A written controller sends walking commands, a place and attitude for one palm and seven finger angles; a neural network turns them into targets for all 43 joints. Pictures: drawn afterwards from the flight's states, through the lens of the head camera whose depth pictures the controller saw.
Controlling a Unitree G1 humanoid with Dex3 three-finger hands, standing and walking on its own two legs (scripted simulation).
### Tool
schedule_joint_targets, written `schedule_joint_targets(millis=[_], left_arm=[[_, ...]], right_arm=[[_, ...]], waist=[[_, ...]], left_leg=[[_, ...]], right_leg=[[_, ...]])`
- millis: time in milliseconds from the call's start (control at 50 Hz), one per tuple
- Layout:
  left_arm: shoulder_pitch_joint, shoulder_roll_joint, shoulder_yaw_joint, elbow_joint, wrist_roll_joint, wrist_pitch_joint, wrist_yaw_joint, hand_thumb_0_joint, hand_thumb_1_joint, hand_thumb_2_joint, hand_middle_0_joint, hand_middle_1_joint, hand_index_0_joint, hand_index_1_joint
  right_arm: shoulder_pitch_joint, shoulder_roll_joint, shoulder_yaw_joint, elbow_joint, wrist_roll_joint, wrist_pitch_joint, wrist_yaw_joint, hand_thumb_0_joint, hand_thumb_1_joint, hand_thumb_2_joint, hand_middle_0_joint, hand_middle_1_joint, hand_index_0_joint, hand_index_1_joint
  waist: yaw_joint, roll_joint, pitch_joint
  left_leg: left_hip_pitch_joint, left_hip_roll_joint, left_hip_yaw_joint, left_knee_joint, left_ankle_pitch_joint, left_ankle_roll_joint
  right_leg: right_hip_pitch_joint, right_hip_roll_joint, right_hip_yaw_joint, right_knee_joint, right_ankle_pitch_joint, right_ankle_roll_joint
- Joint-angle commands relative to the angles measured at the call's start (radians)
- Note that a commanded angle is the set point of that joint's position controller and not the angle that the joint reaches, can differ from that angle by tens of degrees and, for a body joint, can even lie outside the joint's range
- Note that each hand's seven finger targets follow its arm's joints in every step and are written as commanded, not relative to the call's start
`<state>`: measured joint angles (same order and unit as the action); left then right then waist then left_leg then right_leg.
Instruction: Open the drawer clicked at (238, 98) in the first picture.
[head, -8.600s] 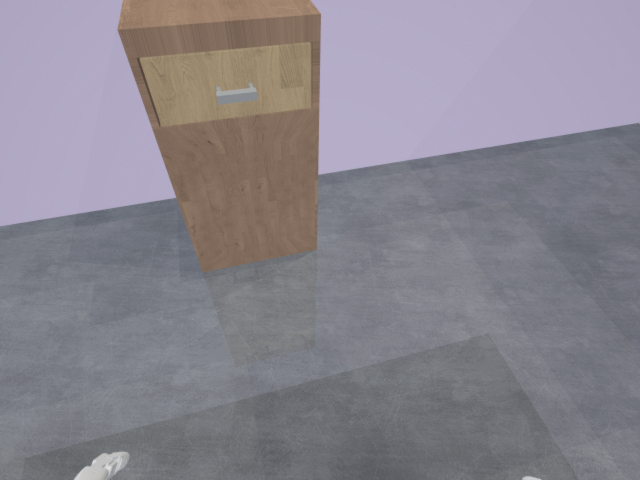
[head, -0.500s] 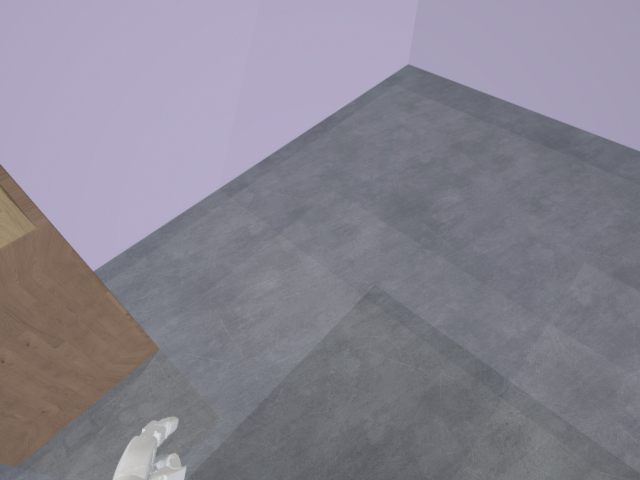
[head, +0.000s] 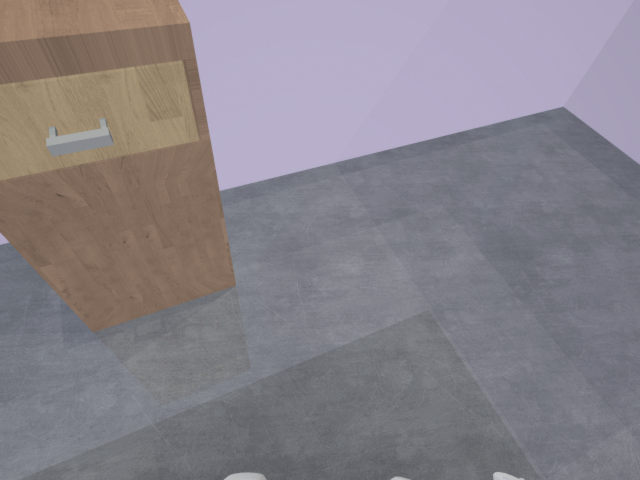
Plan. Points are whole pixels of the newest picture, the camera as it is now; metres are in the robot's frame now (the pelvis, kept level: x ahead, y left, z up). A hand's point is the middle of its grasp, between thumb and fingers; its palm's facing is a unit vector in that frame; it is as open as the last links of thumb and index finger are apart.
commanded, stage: turn to face it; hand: left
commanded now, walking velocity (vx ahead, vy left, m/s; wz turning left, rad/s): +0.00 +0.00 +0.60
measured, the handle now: (79, 134) +0.63 +0.50 -0.01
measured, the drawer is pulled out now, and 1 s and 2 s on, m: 0.00 0.00 0.00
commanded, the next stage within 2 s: take the last steps up to it in 0.72 s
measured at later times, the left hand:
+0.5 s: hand out of the picture +0.08 +0.21 -0.12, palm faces +0.26 -0.92 -0.28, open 7.4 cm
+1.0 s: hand out of the picture -0.15 +0.16 -0.17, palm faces +0.52 -0.83 -0.22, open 7.4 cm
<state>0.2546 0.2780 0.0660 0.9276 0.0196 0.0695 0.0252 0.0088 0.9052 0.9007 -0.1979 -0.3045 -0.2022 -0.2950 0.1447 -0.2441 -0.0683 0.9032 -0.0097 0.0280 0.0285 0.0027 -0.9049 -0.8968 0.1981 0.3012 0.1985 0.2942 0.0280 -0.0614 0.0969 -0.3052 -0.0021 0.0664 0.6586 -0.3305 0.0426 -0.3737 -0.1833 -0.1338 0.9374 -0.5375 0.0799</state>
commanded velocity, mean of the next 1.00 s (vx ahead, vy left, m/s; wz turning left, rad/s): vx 0.06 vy -0.01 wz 0.35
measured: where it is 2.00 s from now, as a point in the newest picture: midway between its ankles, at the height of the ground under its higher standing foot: (281, 470)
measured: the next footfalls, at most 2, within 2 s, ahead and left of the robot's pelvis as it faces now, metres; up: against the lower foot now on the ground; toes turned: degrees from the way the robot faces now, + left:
right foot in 0.52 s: +0.07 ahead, -0.13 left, +0.00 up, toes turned +16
left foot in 0.96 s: -0.08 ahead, +0.09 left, +0.00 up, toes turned +29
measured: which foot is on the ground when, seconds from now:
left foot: down 0.00-0.52, up 0.54-0.94, down 0.96-1.00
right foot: up 0.00-0.50, down 0.52-0.96, up 0.98-1.00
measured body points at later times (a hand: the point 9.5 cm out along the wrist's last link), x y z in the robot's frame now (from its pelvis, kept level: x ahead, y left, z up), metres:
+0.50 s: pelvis -0.01 -0.02 +0.01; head +0.02 -0.03 +0.46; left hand +0.06 +0.26 -0.10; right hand +0.08 -0.26 -0.14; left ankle +0.01 +0.09 -0.72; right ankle +0.02 -0.15 -0.71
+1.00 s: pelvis -0.05 -0.01 +0.01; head -0.05 +0.01 +0.46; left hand -0.17 +0.20 -0.15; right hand +0.14 -0.20 -0.13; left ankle -0.12 +0.07 -0.73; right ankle +0.02 -0.14 -0.71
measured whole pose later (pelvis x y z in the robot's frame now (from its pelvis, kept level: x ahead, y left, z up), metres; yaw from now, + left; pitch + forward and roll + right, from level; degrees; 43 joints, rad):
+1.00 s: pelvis -0.05 -0.01 +0.01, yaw +27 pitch -2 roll +0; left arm 0.33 0.22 0.05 1.01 0.02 0.03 0.02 0.01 0.90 0.90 -0.20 -0.30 -0.20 -0.29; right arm 0.21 -0.21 -0.05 0.99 -0.02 0.01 0.01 0.00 -0.91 -0.90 0.20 0.30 0.20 0.29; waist 0.05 -0.04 0.04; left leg -0.19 0.00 0.04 0.56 -0.33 0.01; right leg -0.30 -0.12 -0.12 0.71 -0.42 0.04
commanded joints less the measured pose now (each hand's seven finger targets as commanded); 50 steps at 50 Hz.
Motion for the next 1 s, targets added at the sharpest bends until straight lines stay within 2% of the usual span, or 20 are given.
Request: schedule_joint_targets(millis=[0,80,300,380,440,460,480,500,520,540,580,660,720,820,860,900,920,940,960,980], left_arm=[[-0.123,0.074,0.023,-0.118,-0.003,-0.031,-0.009,0.0,0.9,0.9,-0.2,-0.3,-0.2,-0.3],[-0.056,0.078,0.027,-0.08,-0.002,-0.032,-0.014,0.0,0.9,0.9,-0.2,-0.3,-0.2,-0.3],[-0.17,0.059,0.016,-0.143,-0.01,-0.04,0.002,0.0,0.9,0.9,-0.2,-0.3,-0.2,-0.3],[-0.148,0.045,0.008,-0.145,-0.016,-0.048,0.006,0.0,0.9,0.9,-0.2,-0.3,-0.2,-0.3],[-0.061,0.049,0.012,-0.123,-0.022,-0.055,0.011,0.0,0.9,0.9,-0.2,-0.3,-0.2,-0.3],[-0.023,0.061,0.015,-0.113,-0.021,-0.062,0.014,0.0,0.9,0.9,-0.2,-0.3,-0.2,-0.3],[-0.006,0.12,0.025,-0.11,-0.01,-0.071,0.019,0.0,0.9,0.9,-0.2,-0.3,-0.2,-0.3],[0.001,0.194,0.041,-0.119,0.004,-0.076,0.023,0.0,0.9,0.9,-0.2,-0.3,-0.2,-0.3],[-0.018,0.191,0.033,-0.131,-0.001,-0.067,0.023,0.0,0.9,0.9,-0.2,-0.3,-0.2,-0.3],[-0.09,0.144,0.025,-0.146,-0.003,-0.066,0.023,0.0,0.9,0.9,-0.2,-0.3,-0.2,-0.3],[-0.163,0.095,0.016,-0.15,-0.007,-0.068,0.02,0.0,0.9,0.9,-0.2,-0.3,-0.2,-0.3],[-0.08,0.075,0.006,-0.113,-0.003,-0.08,0.013,0.0,0.9,0.9,-0.2,-0.3,-0.2,-0.3],[-0.025,0.087,0.011,-0.088,0.003,-0.078,0.014,0.0,0.9,0.9,-0.2,-0.3,-0.2,-0.3],[0.068,0.126,0.027,-0.033,0.017,-0.078,0.01,0.0,0.9,0.9,-0.2,-0.3,-0.2,-0.3],[0.078,0.125,0.026,-0.008,0.013,-0.079,0.005,0.0,0.9,0.9,-0.2,-0.3,-0.2,-0.3],[0.048,0.105,0.019,0.006,0.002,-0.074,-0.002,0.0,0.9,0.9,-0.2,-0.3,-0.2,-0.3],[0.041,0.055,0.008,-0.003,-0.008,-0.069,-0.006,0.0,0.9,0.9,-0.2,-0.3,-0.2,-0.3],[0.032,-0.023,-0.011,-0.029,-0.007,-0.066,-0.015,0.0,0.9,0.9,-0.2,-0.3,-0.2,-0.3],[-0.046,0.001,-0.014,-0.045,0.004,-0.068,-0.014,0.0,0.9,0.9,-0.2,-0.3,-0.2,-0.3],[-0.058,0.01,-0.009,-0.032,0.01,-0.067,-0.017,0.0,0.9,0.9,-0.2,-0.3,-0.2,-0.3]], right_arm=[[0.088,-0.21,-0.042,-0.041,-0.012,-0.012,-0.039,0.0,-0.9,-0.9,0.2,0.3,0.2,0.3],[0.053,-0.184,-0.028,-0.058,-0.005,-0.022,-0.04,0.0,-0.9,-0.9,0.2,0.3,0.2,0.3],[0.132,-0.181,-0.045,-0.043,-0.015,-0.01,-0.038,0.0,-0.9,-0.9,0.2,0.3,0.2,0.3],[0.124,-0.178,-0.047,-0.042,-0.017,-0.004,-0.039,0.0,-0.9,-0.9,0.2,0.3,0.2,0.3],[0.086,-0.166,-0.046,-0.049,-0.013,0.002,-0.035,0.0,-0.9,-0.9,0.2,0.3,0.2,0.3],[0.077,-0.153,-0.045,-0.052,-0.007,0.003,-0.033,0.0,-0.9,-0.9,0.2,0.3,0.2,0.3],[0.09,-0.106,-0.039,-0.055,0.003,0.002,-0.026,0.0,-0.9,-0.9,0.2,0.3,0.2,0.3],[0.094,-0.05,-0.03,-0.076,0.005,0.0,-0.026,0.0,-0.9,-0.9,0.2,0.3,0.2,0.3],[0.079,-0.105,-0.046,-0.073,-0.01,0.009,-0.029,0.0,-0.9,-0.9,0.2,0.3,0.2,0.3],[0.101,-0.104,-0.049,-0.057,-0.014,0.02,-0.023,0.0,-0.9,-0.9,0.2,0.3,0.2,0.3],[0.141,-0.096,-0.051,-0.011,-0.016,0.036,-0.012,0.0,-0.9,-0.9,0.2,0.3,0.2,0.3],[0.131,-0.073,-0.039,0.009,-0.013,0.039,-0.009,0.0,-0.9,-0.9,0.2,0.3,0.2,0.3],[0.086,-0.066,-0.033,0.009,-0.012,0.039,-0.01,0.0,-0.9,-0.9,0.2,0.3,0.2,0.3],[0.015,-0.03,-0.006,0.003,0.0,0.014,-0.018,0.0,-0.9,-0.9,0.2,0.3,0.2,0.3],[0.056,-0.02,0.003,0.018,-0.001,-0.003,-0.021,0.0,-0.9,-0.9,0.2,0.3,0.2,0.3],[0.162,-0.028,0.005,0.058,-0.005,-0.024,-0.023,0.0,-0.9,-0.9,0.2,0.3,0.2,0.3],[0.223,-0.091,-0.007,0.077,-0.009,-0.038,-0.029,0.0,-0.9,-0.9,0.2,0.3,0.2,0.3],[0.274,-0.194,-0.03,0.084,-0.018,-0.039,-0.036,0.0,-0.9,-0.9,0.2,0.3,0.2,0.3],[0.301,-0.21,-0.032,0.089,-0.02,-0.033,-0.04,0.0,-0.9,-0.9,0.2,0.3,0.2,0.3],[0.264,-0.176,-0.021,0.088,-0.021,-0.036,-0.044,0.0,-0.9,-0.9,0.2,0.3,0.2,0.3]], waist=[[-0.081,0.242,-0.109],[-0.041,0.185,-0.117],[-0.081,0.192,-0.139],[-0.07,0.216,-0.167],[-0.027,0.198,-0.18],[-0.007,0.177,-0.189],[0.0,0.033,-0.189],[0.011,-0.23,-0.168],[0.007,-0.153,-0.139],[-0.035,-0.08,-0.1],[-0.075,-0.102,-0.051],[-0.048,-0.126,-0.036],[-0.022,-0.124,-0.02],[0.03,-0.154,-0.095],[0.014,-0.152,-0.125],[-0.039,-0.082,-0.142],[-0.071,0.104,-0.158],[-0.097,0.408,-0.125],[-0.126,0.339,-0.047],[-0.108,0.296,-0.017]], left_leg=[[0.159,0.281,-0.354,-0.317,0.479,0.11],[0.165,0.209,-0.295,-0.334,0.479,0.084],[0.216,0.215,-0.5,-0.313,0.444,0.148],[0.174,0.192,-0.535,-0.274,0.544,0.143],[0.056,0.141,-0.525,-0.241,0.466,0.098],[-0.017,0.105,-0.502,-0.206,0.372,0.062],[-0.177,0.039,-0.424,-0.093,0.179,0.005],[-0.333,-0.106,-0.199,0.144,-0.166,-0.073],[-0.278,-0.077,-0.195,0.339,-0.246,-0.073],[-0.258,-0.054,-0.209,0.447,-0.174,-0.071],[-0.23,-0.019,-0.171,0.541,-0.084,-0.08],[-0.226,-0.005,-0.125,0.542,-0.002,-0.103],[-0.209,0.011,-0.106,0.445,-0.034,-0.11],[-0.099,0.009,-0.039,0.12,-0.161,-0.1],[-0.002,-0.005,-0.007,-0.018,-0.113,-0.087],[0.223,-0.011,0.008,-0.259,0.029,-0.068],[0.357,0.113,-0.15,-0.353,-0.022,-0.03],[0.408,0.351,-0.465,-0.446,-0.127,0.056],[0.314,0.412,-0.527,-0.491,-0.171,0.126],[0.251,0.393,-0.489,-0.516,-0.258,0.131]], right_leg=[[-0.229,0.037,0.128,0.266,0.079,0.006],[-0.184,0.063,0.125,0.238,0.183,0.019],[-0.152,0.118,0.161,-0.01,0.1,0.022],[-0.029,0.162,0.151,-0.165,0.086,0.001],[0.164,0.183,0.135,-0.377,0.223,-0.016],[0.271,0.163,0.14,-0.515,0.315,-0.02],[0.418,0.031,0.267,-0.623,0.3,-0.055],[0.441,-0.24,0.541,-0.687,0.32,-0.17],[0.256,-0.311,0.535,-0.694,0.354,-0.243],[0.174,-0.235,0.432,-0.701,0.298,-0.242],[0.096,-0.138,0.327,-0.694,0.277,-0.192],[0.132,-0.085,0.207,-0.673,0.352,-0.179],[0.152,-0.109,0.213,-0.68,0.321,-0.195],[0.271,-0.142,0.208,-0.6,0.549,-0.229],[0.258,-0.129,0.204,-0.586,0.488,-0.206],[0.118,-0.069,0.135,-0.513,0.232,-0.137],[-0.039,0.003,0.067,-0.356,0.09,-0.09],[-0.263,0.123,-0.034,-0.118,-0.053,-0.036],[-0.302,0.113,0.051,-0.003,-0.05,-0.054],[-0.296,0.081,0.092,0.05,0.009,-0.064]])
